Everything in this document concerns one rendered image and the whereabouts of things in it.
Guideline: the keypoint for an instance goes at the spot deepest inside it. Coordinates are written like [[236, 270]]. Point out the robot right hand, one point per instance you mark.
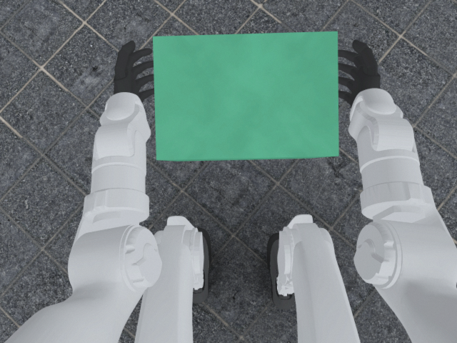
[[366, 74]]

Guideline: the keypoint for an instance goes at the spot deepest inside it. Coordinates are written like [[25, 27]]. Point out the carton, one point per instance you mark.
[[246, 96]]

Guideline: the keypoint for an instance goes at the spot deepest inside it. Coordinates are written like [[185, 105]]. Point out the robot left forearm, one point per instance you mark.
[[118, 186]]

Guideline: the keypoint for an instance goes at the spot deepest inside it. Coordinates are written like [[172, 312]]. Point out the left robot shin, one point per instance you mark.
[[180, 220]]

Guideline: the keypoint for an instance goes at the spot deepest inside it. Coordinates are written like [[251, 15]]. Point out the robot right thigh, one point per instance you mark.
[[322, 307]]

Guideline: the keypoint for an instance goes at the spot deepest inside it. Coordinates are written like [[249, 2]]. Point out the robot right forearm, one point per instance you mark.
[[389, 165]]

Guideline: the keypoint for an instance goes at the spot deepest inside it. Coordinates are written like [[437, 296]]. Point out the robot left upper arm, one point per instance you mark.
[[109, 271]]

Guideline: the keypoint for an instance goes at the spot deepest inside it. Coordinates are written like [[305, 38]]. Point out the robot left hand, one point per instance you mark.
[[125, 74]]

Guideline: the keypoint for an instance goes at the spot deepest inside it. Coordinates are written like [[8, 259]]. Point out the robot right upper arm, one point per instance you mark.
[[414, 268]]

